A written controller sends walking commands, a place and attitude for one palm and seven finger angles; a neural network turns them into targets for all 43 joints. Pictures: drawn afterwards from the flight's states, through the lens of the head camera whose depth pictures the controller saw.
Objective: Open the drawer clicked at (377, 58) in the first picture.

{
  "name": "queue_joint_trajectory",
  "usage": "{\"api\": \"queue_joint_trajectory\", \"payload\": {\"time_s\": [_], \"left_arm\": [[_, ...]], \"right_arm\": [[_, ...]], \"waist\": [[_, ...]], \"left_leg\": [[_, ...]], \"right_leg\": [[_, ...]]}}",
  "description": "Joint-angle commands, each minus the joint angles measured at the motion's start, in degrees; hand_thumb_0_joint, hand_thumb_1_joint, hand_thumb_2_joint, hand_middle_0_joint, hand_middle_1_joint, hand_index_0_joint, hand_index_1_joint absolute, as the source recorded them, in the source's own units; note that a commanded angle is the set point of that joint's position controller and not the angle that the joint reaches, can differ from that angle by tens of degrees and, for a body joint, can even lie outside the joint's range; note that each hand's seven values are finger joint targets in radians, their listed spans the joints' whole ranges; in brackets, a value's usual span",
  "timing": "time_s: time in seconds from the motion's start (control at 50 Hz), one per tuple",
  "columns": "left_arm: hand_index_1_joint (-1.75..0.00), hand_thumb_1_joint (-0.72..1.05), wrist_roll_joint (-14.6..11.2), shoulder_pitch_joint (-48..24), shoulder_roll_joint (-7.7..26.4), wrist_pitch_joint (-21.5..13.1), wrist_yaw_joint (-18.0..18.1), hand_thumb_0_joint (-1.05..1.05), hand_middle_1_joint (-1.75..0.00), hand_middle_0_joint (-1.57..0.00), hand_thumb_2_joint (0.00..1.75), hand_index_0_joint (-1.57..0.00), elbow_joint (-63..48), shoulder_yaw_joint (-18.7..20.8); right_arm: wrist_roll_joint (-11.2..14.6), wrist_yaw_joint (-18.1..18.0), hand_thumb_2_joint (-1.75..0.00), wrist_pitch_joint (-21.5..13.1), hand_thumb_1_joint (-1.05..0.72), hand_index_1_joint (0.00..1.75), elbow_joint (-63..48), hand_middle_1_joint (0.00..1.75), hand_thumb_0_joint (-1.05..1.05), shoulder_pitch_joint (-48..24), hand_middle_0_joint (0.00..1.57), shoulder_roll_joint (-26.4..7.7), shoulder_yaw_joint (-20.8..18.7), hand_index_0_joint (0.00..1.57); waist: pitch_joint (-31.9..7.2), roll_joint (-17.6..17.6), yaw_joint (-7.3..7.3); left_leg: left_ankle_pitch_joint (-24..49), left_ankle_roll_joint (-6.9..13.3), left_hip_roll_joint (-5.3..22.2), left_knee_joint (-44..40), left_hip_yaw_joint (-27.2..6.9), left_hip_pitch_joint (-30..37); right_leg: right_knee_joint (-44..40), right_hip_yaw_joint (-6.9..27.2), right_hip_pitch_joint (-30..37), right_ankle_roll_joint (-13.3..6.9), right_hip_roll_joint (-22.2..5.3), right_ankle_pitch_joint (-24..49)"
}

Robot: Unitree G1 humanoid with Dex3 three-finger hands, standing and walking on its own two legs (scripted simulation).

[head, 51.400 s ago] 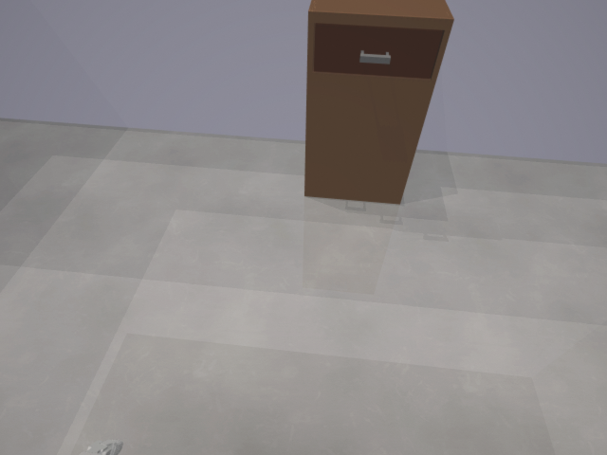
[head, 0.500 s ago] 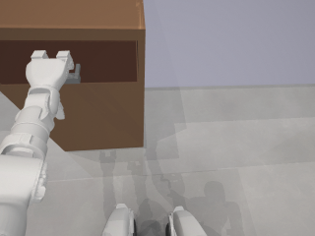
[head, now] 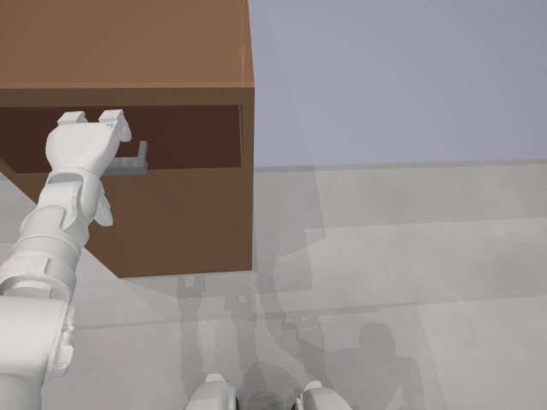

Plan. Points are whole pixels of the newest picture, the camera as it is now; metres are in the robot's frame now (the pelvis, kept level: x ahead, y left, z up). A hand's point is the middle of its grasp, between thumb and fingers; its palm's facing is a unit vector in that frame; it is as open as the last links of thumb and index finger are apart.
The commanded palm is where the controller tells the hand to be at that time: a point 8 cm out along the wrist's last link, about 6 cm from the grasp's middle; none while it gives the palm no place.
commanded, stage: lift the fingers back up to retry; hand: left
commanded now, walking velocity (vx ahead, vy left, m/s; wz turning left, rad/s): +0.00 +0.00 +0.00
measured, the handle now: (115, 156) +0.52 +0.25 -0.01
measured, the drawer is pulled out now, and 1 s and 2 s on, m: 0.00 0.00 0.00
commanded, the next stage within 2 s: re-aim the fingers above the handle in 0.30 s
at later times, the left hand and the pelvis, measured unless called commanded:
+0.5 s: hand (97, 164) +0.46 +0.25 +0.05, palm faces -0.03 -0.04 -1.00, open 13.8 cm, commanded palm +0.45 +0.25 +0.11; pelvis +0.03 -0.01 +0.02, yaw +1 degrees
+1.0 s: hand (92, 164) +0.46 +0.25 +0.05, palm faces -0.07 -0.02 -1.00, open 13.8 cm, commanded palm +0.45 +0.25 +0.11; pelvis +0.02 -0.01 +0.02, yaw +0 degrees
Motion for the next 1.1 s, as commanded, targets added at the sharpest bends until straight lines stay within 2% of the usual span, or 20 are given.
{"api": "queue_joint_trajectory", "payload": {"time_s": [0.0, 0.1, 0.12, 0.22, 0.3, 0.38, 0.4, 0.44, 0.62, 0.7, 0.72, 0.74, 0.8, 0.82, 0.88, 0.9, 0.94, 1.0, 1.02, 1.08], "left_arm": [[-1.2, -0.5, -1.52, -25.51, 15.4, 0.01, 2.88, 0.0, -1.2, -0.3, 0.3, -0.3, -15.29, 5.4], [-1.2, -0.5, -2.1, -22.32, 12.05, 0.61, 1.96, 0.0, -1.2, -0.3, 0.3, -0.3, -18.27, 3.75], [-1.2, -0.5, -2.47, -19.54, 10.16, 1.5, 1.63, 0.0, -1.2, -0.3, 0.3, -0.3, -15.06, 2.78], [-1.2, -0.5, -1.91, -15.14, 11.08, 1.82, -0.05, 0.0, -1.2, -0.3, 0.3, -0.3, -12.04, 3.2], [-1.2, -0.5, -1.36, -17.17, 11.53, -0.28, -0.26, 0.0, -1.2, -0.3, 0.3, -0.3, -16.09, 3.88], [-1.2, -0.5, -1.35, -17.46, 12.35, -1.14, 0.75, 0.0, -1.2, -0.3, 0.3, -0.3, -16.79, 5.02], [-1.2, -0.5, -0.62, -18.02, 12.43, -1.4, 1.28, 0.0, -1.2, -0.3, 0.3, -0.3, -17.8, 4.89], [-1.2, -0.5, -0.78, -18.65, 10.47, -1.03, 1.97, 0.0, -1.2, -0.3, 0.3, -0.3, -18.3, 3.66], [-1.2, -0.5, -1.26, -20.32, 9.77, 0.6, 1.19, 0.0, -1.2, -0.3, 0.3, -0.3, -16.63, 2.2], [-1.2, -0.5, -1.08, -18.76, 12.33, 0.11, 0.79, 0.0, -1.2, -0.3, 0.3, -0.3, -15.61, 4.35], [-1.2, -0.5, -1.34, -17.5, 12.63, 0.66, 0.78, 0.0, -1.2, -0.3, 0.3, -0.3, -13.42, 4.69], [-1.2, -0.5, -0.66, -17.77, 15.47, 0.57, 0.85, 0.0, -1.2, -0.3, 0.3, -0.3, -13.32, 6.58], [-1.2, -0.5, -0.42, -17.47, 16.63, 0.19, 0.78, 0.0, -1.2, -0.3, 0.3, -0.3, -14.22, 7.36], [-1.2, -0.5, -0.92, -14.82, 16.45, 0.51, 0.63, 0.0, -1.2, -0.3, 0.3, -0.3, -12.06, 7.46], [-1.2, -0.5, -1.34, -16.3, 14.89, -0.29, 0.14, 0.0, -1.2, -0.3, 0.3, -0.3, -12.28, 5.98], [-1.2, -0.5, -0.77, -16.6, 16.47, -0.83, 0.09, 0.0, -1.2, -0.3, 0.3, -0.3, -12.8, 6.78], [-1.2, -0.5, -1.44, -19.1, 14.27, -1.58, -0.09, 0.0, -1.2, -0.3, 0.3, -0.3, -14.7, 4.79], [-1.2, -0.5, -1.54, -18.47, 15.32, -3.12, 0.03, 0.0, -1.2, -0.3, 0.3, -0.3, -15.57, 6.03], [-1.2, -0.5, -1.9, -18.08, 13.76, -3.06, 0.13, 0.0, -1.2, -0.3, 0.3, -0.3, -15.0, 4.89], [-1.2, -0.5, -1.63, -19.92, 15.45, -2.88, 1.11, 0.0, -1.2, -0.3, 0.3, -0.3, -14.6, 6.07]], "right_arm": [[-0.38, 0.04, -0.9, -0.41, -0.9, 0.3, -3.02, 0.3, 0.0, 6.04, 0.2, -9.89, -4.25, 0.2], [-0.18, 0.78, -0.9, 0.37, -0.9, 0.3, -3.5, 0.3, 0.0, 4.71, 0.2, -9.5, -4.71, 0.2], [-0.19, 0.77, -0.9, 0.58, -0.9, 0.3, -3.17, 0.3, 0.0, 4.76, 0.2, -9.52, -4.85, 0.2], [0.3, 0.82, -0.9, 1.58, -0.9, 0.3, -4.33, 0.3, 0.0, 3.38, 0.2, -9.66, -4.41, 0.2], [0.15, 0.99, -0.9, 1.65, -0.9, 0.3, -5.37, 0.3, 0.0, 2.92, 0.2, -9.2, -4.65, 0.2], [-0.05, 1.0, -0.9, 1.65, -0.9, 0.3, -5.74, 0.3, 0.0, 2.25, 0.2, -8.99, -4.65, 0.2], [0.01, 1.17, -0.9, 1.65, -0.9, 0.3, -5.88, 0.3, 0.0, 2.09, 0.2, -8.92, -4.7, 0.2], [-0.13, 1.35, -0.9, 1.48, -0.9, 0.3, -5.84, 0.3, 0.0, 2.07, 0.2, -8.82, -4.94, 0.2], [-0.07, 0.83, -0.9, 1.39, -0.9, 0.3, -5.02, 0.3, 0.0, 2.27, 0.2, -8.98, -5.02, 0.2], [0.07, 0.73, -0.9, 1.44, -0.9, 0.3, -5.12, 0.3, 0.0, 2.06, 0.2, -8.77, -4.66, 0.2], [0.05, 0.58, -0.9, 1.48, -0.9, 0.3, -4.95, 0.3, 0.0, 2.2, 0.2, -9.01, -4.6, 0.2], [0.32, 0.48, -0.9, 1.6, -0.9, 0.3, -5.19, 0.3, 0.0, 2.24, 0.2, -9.18, -4.34, 0.2], [0.32, 0.41, -0.9, 1.53, -0.9, 0.3, -5.78, 0.3, 0.0, 2.09, 0.2, -9.07, -4.34, 0.2], [0.25, 0.33, -0.9, 1.53, -0.9, 0.3, -5.69, 0.3, 0.0, 2.08, 0.2, -9.19, -4.3, 0.2], [0.42, 0.13, -0.9, 1.25, -0.9, 0.3, -5.55, 0.3, 0.0, 2.35, 0.2, -9.25, -4.4, 0.2], [0.64, 0.1, -0.9, 1.25, -0.9, 0.3, -5.54, 0.3, 0.0, 2.47, 0.2, -9.3, -4.36, 0.2], [0.48, 0.04, -0.9, 0.84, -0.9, 0.3, -5.21, 0.3, 0.0, 2.85, 0.2, -9.27, -4.66, 0.2], [0.4, -0.05, -0.9, 0.67, -0.9, 0.3, -4.64, 0.3, 0.0, 3.28, 0.2, -9.27, -4.86, 0.2], [0.19, -0.01, -0.9, 0.58, -0.9, 0.3, -4.4, 0.3, 0.0, 3.34, 0.2, -9.29, -4.95, 0.2], [0.17, 0.08, -0.9, 0.62, -0.9, 0.3, -3.82, 0.3, 0.0, 3.37, 0.2, -9.58, -4.79, 0.2]], "waist": [[-26.86, 6.74, 0.61], [-25.8, 6.59, 1.05], [-22.54, 4.36, 0.73], [-18.43, 1.05, 1.93], [-21.35, 2.44, 2.09], [-20.77, 2.37, 2.25], [-23.01, 3.02, 2.32], [-22.85, 3.84, 1.91], [-22.5, 3.22, 1.0], [-22.95, 2.33, 1.85], [-20.11, 0.58, 1.66], [-20.34, -0.32, 2.36], [-23.23, 0.91, 2.99], [-21.32, 1.54, 3.33], [-20.21, -0.27, 1.95], [-21.19, 0.77, 2.32], [-20.81, 0.77, 1.15], [-23.16, 1.56, 1.44], [-21.22, 2.78, 1.34], [-20.53, 2.3, 0.97]], "left_leg": [[22.53, 0.11, -0.94, -6.59, -0.97, 32.61], [29.28, -0.19, -0.76, -7.82, -1.02, 36.74], [28.01, -0.04, -0.88, -8.13, -0.9, 35.23], [24.2, 0.46, -1.6, -9.88, 0.49, 30.52], [26.54, 0.52, -1.66, -9.42, 0.51, 32.97], [26.3, 0.57, -1.95, -8.67, 0.64, 31.4], [26.78, 0.48, -1.97, -8.36, 0.53, 32.55], [26.39, 0.42, -2.02, -8.11, 0.57, 33.22], [24.55, 0.65, -2.3, -8.0, 0.76, 32.52], [23.79, 0.86, -2.56, -8.3, 1.33, 30.44], [21.99, 1.02, -2.63, -8.45, 1.44, 28.48], [21.27, 0.99, -2.62, -8.96, 1.36, 26.97], [22.03, 1.05, -2.74, -8.93, 2.02, 27.26], [21.62, 1.05, -2.91, -8.86, 2.16, 26.54], [20.11, 1.13, -2.6, -9.16, 1.99, 26.02], [19.87, 1.07, -2.58, -9.23, 1.92, 26.31], [19.28, 1.22, -2.42, -9.1, 1.89, 27.38], [20.7, 1.17, -2.51, -8.55, 1.51, 28.46], [20.2, 1.0, -2.53, -8.61, 1.34, 28.42], [19.65, 0.96, -2.38, -8.63, 0.89, 27.91]], "right_leg": [[-7.78, -2.48, 5.19, -2.74, 1.96, 14.73], [-8.97, -2.85, 7.41, -2.72, 2.1, 18.66], [-9.59, -2.91, 7.87, -2.8, 2.14, 18.42], [-10.64, -1.95, 11.6, -2.78, 1.47, 19.6], [-10.09, -1.52, 11.79, -2.72, 1.41, 21.19], [-9.4, -1.37, 12.27, -2.84, 1.3, 21.74], [-8.88, -1.2, 11.23, -2.62, 1.43, 21.7], [-9.02, -1.4, 10.44, -2.62, 1.46, 21.04], [-9.44, -1.04, 11.43, -2.61, 1.33, 21.49], [-9.51, -0.5, 13.21, -2.29, 1.28, 22.55], [-9.96, -0.63, 13.75, -2.39, 1.18, 21.87], [-9.79, -0.53, 14.07, -2.27, 1.14, 21.35], [-9.62, 0.07, 16.14, -2.12, 1.04, 23.0], [-9.79, -0.03, 16.35, -2.41, 1.03, 23.0], [-10.41, -0.03, 15.68, -2.19, 0.95, 21.66], [-10.18, 0.18, 14.84, -2.04, 1.04, 21.12], [-10.71, 0.08, 13.76, -1.96, 0.99, 20.41], [-10.1, 0.22, 13.78, -2.02, 1.12, 21.24], [-10.15, -0.26, 12.8, -2.33, 1.19, 20.09], [-10.09, -0.52, 11.66, -2.46, 1.25, 18.51]]}}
